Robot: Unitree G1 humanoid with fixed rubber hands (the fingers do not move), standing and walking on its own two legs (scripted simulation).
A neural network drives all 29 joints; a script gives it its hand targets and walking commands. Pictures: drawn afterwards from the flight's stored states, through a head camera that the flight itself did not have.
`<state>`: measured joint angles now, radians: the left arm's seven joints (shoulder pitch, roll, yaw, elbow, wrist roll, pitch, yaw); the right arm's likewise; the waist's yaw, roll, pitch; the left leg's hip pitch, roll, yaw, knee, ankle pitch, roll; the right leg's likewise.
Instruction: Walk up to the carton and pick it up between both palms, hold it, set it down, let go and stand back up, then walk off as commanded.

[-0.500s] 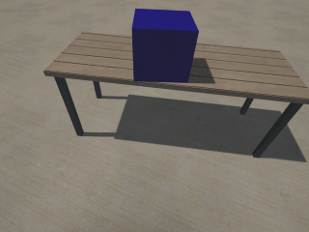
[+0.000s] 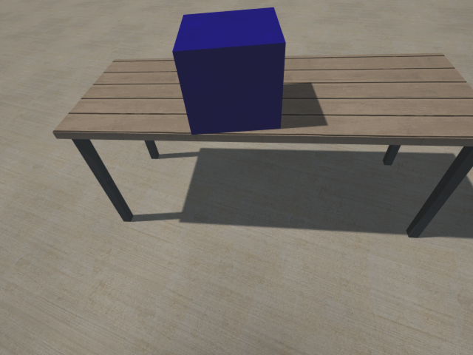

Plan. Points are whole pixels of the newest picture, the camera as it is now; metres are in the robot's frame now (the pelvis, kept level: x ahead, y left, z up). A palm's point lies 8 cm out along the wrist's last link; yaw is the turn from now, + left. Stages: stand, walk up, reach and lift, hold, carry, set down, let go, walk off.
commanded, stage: walk up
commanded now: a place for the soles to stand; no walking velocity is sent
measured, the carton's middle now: (232, 71) +0.97 +0.06 +0.01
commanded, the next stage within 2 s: none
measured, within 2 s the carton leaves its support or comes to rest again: neither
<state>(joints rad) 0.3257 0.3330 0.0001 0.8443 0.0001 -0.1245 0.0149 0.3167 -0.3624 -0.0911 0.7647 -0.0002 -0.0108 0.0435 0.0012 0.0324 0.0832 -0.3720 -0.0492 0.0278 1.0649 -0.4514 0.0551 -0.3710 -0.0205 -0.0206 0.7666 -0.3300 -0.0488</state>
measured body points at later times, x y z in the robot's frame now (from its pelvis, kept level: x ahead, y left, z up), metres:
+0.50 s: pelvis +0.06 +0.09 -0.01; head +0.07 +0.08 +0.43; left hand +0.07 +0.38 -0.13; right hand +0.15 -0.22 -0.12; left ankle +0.14 +0.19 -0.72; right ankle +0.06 -0.08 -0.71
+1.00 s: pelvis +0.12 +0.12 +0.00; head +0.12 +0.10 +0.45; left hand +0.17 +0.42 -0.10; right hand +0.19 -0.19 -0.11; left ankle +0.14 +0.19 -0.71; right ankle +0.14 -0.04 -0.67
